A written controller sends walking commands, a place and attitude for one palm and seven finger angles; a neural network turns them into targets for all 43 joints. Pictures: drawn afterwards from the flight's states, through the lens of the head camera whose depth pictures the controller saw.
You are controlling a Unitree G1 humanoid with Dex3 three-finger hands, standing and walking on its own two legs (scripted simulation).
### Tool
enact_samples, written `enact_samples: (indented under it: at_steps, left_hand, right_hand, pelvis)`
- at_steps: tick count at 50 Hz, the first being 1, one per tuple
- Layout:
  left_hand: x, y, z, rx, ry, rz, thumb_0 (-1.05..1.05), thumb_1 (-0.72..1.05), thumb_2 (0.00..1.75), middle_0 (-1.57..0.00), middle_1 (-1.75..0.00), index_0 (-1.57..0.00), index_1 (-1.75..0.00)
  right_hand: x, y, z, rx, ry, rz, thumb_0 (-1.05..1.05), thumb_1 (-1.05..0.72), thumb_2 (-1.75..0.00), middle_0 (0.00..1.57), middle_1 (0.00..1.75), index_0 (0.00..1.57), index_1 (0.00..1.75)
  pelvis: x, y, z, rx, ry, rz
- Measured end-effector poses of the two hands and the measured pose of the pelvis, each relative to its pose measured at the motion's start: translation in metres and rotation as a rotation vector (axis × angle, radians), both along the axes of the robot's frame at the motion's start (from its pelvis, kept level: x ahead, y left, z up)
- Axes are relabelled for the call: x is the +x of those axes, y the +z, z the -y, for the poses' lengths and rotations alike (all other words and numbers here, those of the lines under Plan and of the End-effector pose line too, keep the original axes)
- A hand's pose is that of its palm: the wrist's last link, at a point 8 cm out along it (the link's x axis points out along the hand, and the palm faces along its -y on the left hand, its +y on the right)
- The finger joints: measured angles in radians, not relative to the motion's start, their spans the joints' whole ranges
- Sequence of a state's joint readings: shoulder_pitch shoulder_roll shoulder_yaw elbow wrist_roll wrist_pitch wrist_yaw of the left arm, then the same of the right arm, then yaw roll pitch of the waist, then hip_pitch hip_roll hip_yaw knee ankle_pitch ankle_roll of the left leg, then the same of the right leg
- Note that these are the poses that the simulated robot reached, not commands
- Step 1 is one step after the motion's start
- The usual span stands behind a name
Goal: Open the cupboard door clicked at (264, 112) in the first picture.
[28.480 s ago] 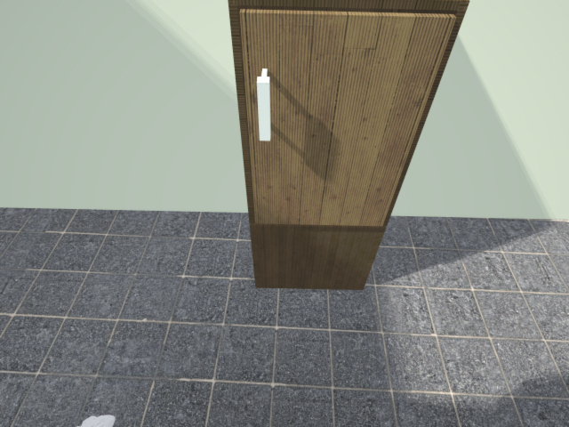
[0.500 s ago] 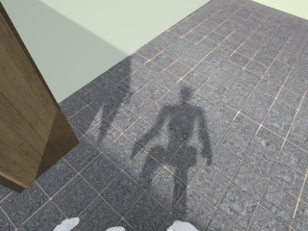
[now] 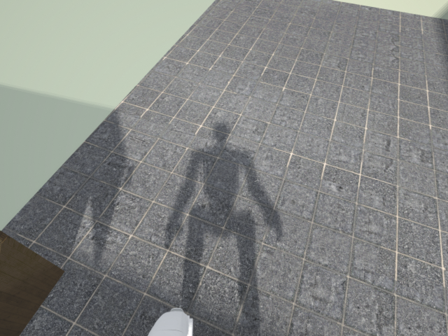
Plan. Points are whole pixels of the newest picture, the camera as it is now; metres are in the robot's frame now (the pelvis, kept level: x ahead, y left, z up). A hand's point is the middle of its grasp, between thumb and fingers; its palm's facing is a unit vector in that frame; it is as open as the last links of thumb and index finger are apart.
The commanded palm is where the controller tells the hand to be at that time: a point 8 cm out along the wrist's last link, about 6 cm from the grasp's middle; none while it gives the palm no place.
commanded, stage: walk to a spot facing it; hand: left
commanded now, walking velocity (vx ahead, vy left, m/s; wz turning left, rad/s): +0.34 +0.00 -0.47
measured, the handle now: out of the picture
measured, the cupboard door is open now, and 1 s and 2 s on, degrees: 41 41 41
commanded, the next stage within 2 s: turn to face it in 1.12 s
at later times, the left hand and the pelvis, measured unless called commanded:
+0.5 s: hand (189, 208) +0.42 +0.11 -0.15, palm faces -0.35 -0.91 -0.23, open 7.4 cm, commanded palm none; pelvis +0.21 -0.02 -0.01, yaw -16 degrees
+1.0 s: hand (198, 189) +0.50 +0.10 -0.19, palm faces -0.31 -0.93 -0.17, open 7.3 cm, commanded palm none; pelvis +0.45 -0.08 -0.01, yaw -22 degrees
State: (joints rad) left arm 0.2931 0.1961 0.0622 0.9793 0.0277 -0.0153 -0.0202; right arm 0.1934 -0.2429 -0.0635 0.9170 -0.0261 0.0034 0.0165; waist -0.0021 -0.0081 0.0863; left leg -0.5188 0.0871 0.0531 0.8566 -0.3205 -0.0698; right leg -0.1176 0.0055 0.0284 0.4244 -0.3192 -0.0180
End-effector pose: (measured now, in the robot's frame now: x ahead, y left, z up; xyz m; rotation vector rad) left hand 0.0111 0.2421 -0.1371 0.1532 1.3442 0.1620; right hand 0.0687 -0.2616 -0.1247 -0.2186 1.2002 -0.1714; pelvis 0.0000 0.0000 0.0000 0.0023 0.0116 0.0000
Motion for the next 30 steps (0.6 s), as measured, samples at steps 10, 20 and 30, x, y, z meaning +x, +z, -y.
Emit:
enact_samples:
  at_steps: [10,20,30]
  left_hand:
    - [0.109,-0.027,-0.034,-0.024,-0.104,-0.04,0.01,0.91,0.9,-0.2,-0.3,-0.2,-0.3]
    - [0.322,0.013,0.022,-0.032,-0.341,0.203,0.0,0.91,0.9,-0.19,-0.3,-0.19,-0.3]
    - [0.444,0.008,0.111,-0.027,-0.436,0.303,0.0,0.91,0.9,-0.2,-0.3,-0.2,-0.3]
  right_hand:
    - [0.069,0.001,-0.035,-0.038,-0.067,0.109,0.0,-0.9,-0.9,0.2,0.3,0.2,0.3]
    - [0.005,-0.007,-0.062,0.089,-0.317,-0.202,0.0,-0.9,-0.9,0.2,0.3,0.21,0.3]
    - [0.032,-0.028,-0.028,0.163,-0.458,-0.369,0.01,-0.9,-0.9,0.2,0.3,0.2,0.3]
  pelvis:
    - [0.084,-0.015,-0.029,-0.016,-0.132,0.008]
    - [0.164,0.003,-0.011,-0.002,-0.244,-0.016]
    - [0.252,-0.014,0.047,0.009,-0.299,0.012]
